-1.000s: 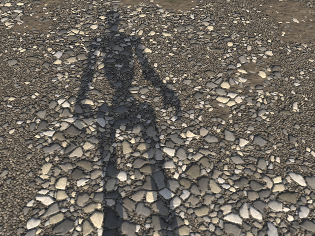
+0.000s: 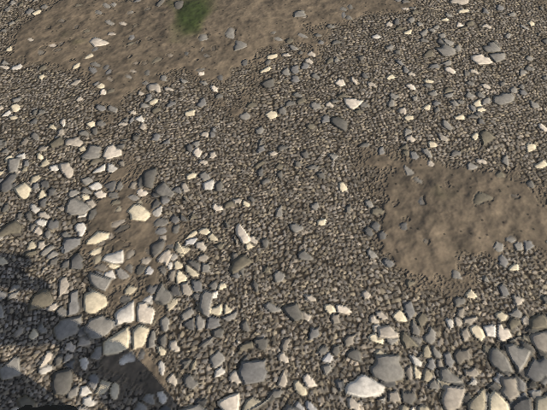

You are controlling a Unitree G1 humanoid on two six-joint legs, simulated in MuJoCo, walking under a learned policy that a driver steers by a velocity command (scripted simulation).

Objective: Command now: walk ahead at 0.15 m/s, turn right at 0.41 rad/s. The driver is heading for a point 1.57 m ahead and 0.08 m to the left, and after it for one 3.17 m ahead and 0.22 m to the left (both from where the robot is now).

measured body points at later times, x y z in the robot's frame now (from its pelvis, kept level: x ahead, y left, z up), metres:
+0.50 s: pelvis +0.08 -0.01 +0.00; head +0.08 -0.01 +0.45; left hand +0.27 +0.21 -0.09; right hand +0.18 -0.28 -0.12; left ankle +0.08 +0.12 -0.73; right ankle +0.10 -0.13 -0.73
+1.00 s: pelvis +0.09 +0.00 +0.00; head +0.10 +0.00 +0.45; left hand +0.21 +0.25 -0.13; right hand +0.16 -0.26 -0.14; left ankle +0.08 +0.12 -0.73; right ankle +0.10 -0.13 -0.73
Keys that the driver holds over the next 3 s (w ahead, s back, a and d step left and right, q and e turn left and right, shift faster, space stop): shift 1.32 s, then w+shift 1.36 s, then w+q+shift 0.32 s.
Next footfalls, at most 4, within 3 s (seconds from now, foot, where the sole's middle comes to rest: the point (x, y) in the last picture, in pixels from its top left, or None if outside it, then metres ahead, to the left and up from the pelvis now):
0.18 right None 0.14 -0.13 -0.77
2.02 left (272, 322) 0.61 0.04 -0.77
2.50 right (328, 177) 1.06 -0.13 -0.77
2.98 left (281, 76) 1.51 0.00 -0.77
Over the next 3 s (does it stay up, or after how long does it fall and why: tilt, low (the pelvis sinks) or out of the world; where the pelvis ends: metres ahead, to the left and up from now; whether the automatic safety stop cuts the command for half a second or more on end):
stays up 1.35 -0.04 -0.03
